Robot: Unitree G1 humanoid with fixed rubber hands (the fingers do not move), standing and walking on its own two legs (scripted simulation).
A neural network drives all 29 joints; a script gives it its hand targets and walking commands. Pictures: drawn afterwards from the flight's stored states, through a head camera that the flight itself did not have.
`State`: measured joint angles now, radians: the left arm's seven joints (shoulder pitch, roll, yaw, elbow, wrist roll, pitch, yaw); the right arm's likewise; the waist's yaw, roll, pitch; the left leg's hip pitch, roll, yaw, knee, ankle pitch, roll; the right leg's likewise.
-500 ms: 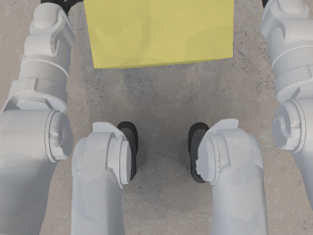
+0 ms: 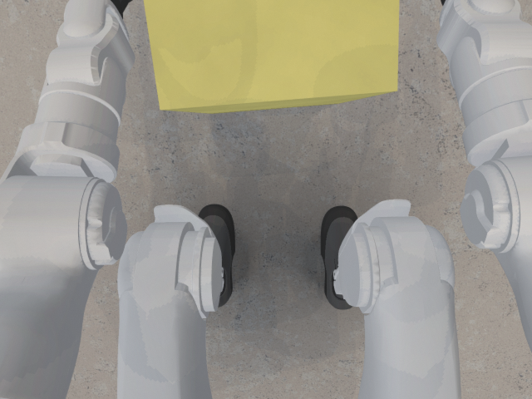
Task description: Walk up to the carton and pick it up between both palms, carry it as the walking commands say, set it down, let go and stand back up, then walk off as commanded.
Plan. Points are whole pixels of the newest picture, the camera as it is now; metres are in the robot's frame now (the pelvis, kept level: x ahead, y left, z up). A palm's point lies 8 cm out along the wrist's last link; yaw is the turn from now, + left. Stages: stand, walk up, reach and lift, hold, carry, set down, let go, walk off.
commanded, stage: reach and lift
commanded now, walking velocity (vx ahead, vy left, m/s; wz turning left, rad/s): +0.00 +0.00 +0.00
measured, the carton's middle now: out of the picture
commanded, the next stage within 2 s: none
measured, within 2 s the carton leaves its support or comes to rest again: leaves its support in 1.10 s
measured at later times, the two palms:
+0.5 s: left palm out of the picture +0.55 +0.16 -0.16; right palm out of the picture +0.56 -0.16 -0.17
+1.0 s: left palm out of the picture +0.55 +0.16 -0.16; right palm out of the picture +0.56 -0.16 -0.17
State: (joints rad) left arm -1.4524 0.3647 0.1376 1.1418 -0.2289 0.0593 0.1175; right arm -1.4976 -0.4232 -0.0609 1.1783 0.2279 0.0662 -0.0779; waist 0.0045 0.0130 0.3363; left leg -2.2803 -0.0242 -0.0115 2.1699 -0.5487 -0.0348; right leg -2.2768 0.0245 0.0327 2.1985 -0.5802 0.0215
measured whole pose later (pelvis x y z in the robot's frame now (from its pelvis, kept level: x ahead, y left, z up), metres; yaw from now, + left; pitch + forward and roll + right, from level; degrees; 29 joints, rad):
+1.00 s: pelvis +0.00 +0.00 -0.01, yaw +0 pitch +36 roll +1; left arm -1.43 0.26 0.26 1.00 -0.10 0.17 0.12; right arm -1.45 -0.29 -0.21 1.01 0.04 0.19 -0.07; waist 0.01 0.01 0.36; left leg -2.26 -0.06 -0.02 2.21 -0.58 -0.05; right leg -2.26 0.05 0.04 2.24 -0.61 0.03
